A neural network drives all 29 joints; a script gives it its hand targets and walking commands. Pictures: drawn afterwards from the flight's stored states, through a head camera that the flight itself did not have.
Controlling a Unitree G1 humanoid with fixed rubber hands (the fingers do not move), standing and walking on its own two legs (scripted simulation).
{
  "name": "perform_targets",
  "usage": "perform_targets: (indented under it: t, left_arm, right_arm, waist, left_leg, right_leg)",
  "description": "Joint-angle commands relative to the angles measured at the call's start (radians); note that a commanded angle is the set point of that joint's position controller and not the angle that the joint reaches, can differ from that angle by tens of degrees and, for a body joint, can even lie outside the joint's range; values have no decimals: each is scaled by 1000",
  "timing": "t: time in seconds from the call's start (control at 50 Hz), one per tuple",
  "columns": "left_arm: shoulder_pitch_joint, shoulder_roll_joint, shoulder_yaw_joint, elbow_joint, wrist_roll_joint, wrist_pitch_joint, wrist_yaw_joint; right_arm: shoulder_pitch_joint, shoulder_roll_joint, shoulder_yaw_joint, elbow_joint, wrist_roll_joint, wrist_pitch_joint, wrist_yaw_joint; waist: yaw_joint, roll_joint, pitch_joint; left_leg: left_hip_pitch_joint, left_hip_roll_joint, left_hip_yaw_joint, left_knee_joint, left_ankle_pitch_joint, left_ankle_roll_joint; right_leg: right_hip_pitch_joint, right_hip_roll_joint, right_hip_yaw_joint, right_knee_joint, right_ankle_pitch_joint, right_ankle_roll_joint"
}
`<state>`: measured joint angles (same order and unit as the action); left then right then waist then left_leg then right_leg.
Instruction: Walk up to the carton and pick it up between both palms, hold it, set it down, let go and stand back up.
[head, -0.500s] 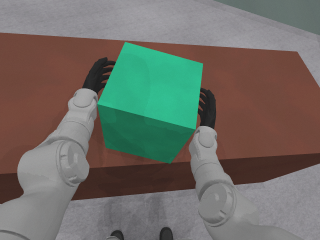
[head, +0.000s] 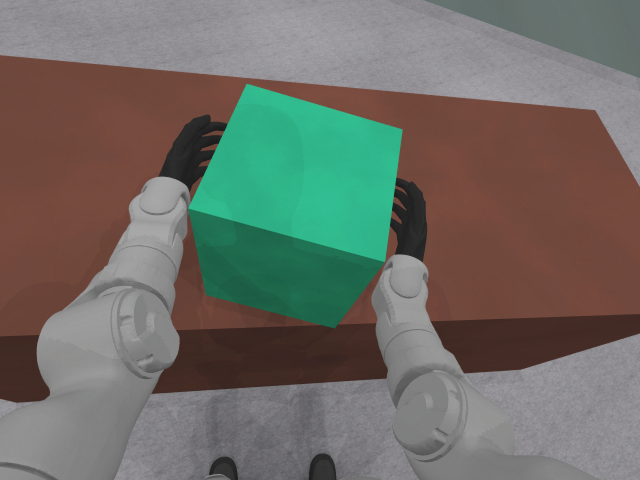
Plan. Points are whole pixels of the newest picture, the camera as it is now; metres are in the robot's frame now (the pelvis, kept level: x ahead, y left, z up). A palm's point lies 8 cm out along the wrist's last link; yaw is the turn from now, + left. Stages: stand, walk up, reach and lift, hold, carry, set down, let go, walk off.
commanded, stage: reach and lift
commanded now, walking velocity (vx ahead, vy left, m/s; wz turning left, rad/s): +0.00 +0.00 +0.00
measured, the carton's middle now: (295, 219) +0.44 -0.01 -0.03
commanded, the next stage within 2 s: none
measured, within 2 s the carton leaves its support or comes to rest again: leaves its support in 0.68 s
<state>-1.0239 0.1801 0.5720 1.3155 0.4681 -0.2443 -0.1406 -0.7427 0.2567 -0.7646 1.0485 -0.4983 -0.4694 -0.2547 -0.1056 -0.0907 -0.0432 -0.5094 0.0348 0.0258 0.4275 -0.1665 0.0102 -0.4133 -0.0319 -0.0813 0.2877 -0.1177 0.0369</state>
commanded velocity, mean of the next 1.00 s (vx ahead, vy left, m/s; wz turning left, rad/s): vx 0.00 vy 0.00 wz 0.00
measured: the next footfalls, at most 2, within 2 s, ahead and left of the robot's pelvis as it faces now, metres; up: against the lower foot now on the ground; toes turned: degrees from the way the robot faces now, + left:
none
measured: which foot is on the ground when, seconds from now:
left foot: down 0.00-1.00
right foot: down 0.00-1.00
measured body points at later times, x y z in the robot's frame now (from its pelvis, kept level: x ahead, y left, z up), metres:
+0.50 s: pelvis +0.00 +0.00 +0.00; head +0.09 +0.05 +0.44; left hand +0.47 +0.14 +0.04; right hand +0.38 -0.15 +0.02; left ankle +0.01 +0.10 -0.74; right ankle +0.00 -0.15 -0.74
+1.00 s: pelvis +0.00 +0.00 +0.01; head +0.04 +0.04 +0.45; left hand +0.45 +0.14 +0.07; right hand +0.37 -0.15 +0.05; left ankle +0.01 +0.10 -0.74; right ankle +0.00 -0.15 -0.74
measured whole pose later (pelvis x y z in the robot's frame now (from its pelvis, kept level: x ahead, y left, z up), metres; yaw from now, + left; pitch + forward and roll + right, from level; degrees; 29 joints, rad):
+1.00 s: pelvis +0.00 +0.00 +0.01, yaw -1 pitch +9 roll -2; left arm -0.93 0.14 0.31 1.27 0.26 -0.17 -0.05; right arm -0.61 0.18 -0.49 0.99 -0.25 -0.35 -0.24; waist -0.06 -0.06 -0.08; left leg -0.37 0.03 0.06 0.37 -0.15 0.02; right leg -0.28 -0.04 -0.07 0.23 -0.09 0.04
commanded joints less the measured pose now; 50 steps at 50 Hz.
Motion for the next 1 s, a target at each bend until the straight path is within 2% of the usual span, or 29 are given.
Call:
perform_targets:
  t: [0.0,0.2,0.22,0.24,0.32,0.44,0.5,0.64,0.72,0.78,0.88,0.9,0.98]
  left_arm:
    - [-356,-550,-148,75,61,2,-100]
    - [-347,-621,-229,43,7,-40,-58]
    - [-343,-626,-239,42,-1,-42,-56]
    - [-335,-622,-241,46,-2,-39,-54]
    - [-348,-643,-286,18,-31,-47,-46]
    - [-372,-639,-321,3,-66,-50,-49]
    - [-377,-639,-336,6,-80,-46,-53]
    - [-378,-633,-335,11,-97,-21,-64]
    - [-371,-655,-361,-23,-119,-13,-63]
    - [-349,-660,-363,0,-125,2,-63]
    - [-348,-698,-415,-57,-160,17,-56]
    - [-344,-719,-439,-81,-178,18,-51]
    - [-352,-738,-480,-130,-204,47,-48]
  right_arm:
    - [-441,463,279,101,-112,-19,120]
    - [-476,445,328,106,-83,-65,142]
    - [-469,442,329,112,-81,-65,142]
    - [-468,439,339,110,-72,-60,143]
    - [-492,433,368,88,-47,-70,141]
    - [-527,446,412,62,-18,-51,139]
    - [-524,449,431,59,0,-37,137]
    - [-544,449,489,-4,43,1,135]
    - [-559,458,537,-51,71,11,140]
    - [-588,452,574,-82,97,24,144]
    - [-634,449,639,-144,141,49,155]
    - [-637,445,657,-168,157,51,157]
    - [-646,432,679,-181,187,91,162]
  waist:
    - [14,208,-475]
    - [32,234,-561]
    - [22,230,-552]
    - [30,231,-540]
    - [20,228,-565]
    - [19,190,-578]
    - [6,173,-583]
    - [29,147,-567]
    - [40,145,-610]
    - [55,140,-594]
    - [67,155,-613]
    - [65,165,-631]
    - [54,167,-579]
  left_leg:
    - [247,-34,92,9,299,-69]
    - [362,-14,84,35,481,-92]
    - [367,-13,81,30,482,-92]
    - [366,-12,82,32,493,-93]
    - [387,-15,84,35,530,-97]
    - [339,-29,94,7,435,-81]
    - [320,-35,98,-8,398,-74]
    - [251,-48,111,-54,291,-56]
    - [276,-49,109,-49,327,-59]
    - [277,-50,108,-47,334,-58]
    - [335,-41,91,-40,375,-64]
    - [363,-38,83,-36,401,-68]
    - [409,-33,75,-44,372,-69]
  right_leg:
    - [185,46,-49,30,272,-20]
    - [179,67,-59,5,296,-38]
    - [181,67,-61,1,295,-38]
    - [178,70,-58,1,288,-39]
    - [189,73,-62,-5,315,-38]
    - [266,66,-49,-3,347,-33]
    - [304,58,-45,3,375,-28]
    - [380,37,-23,19,395,-22]
    - [404,42,-22,31,436,-21]
    - [417,46,-19,27,446,-20]
    - [408,56,-24,18,413,-23]
    - [401,59,-26,17,409,-25]
    - [363,66,-32,-10,310,-29]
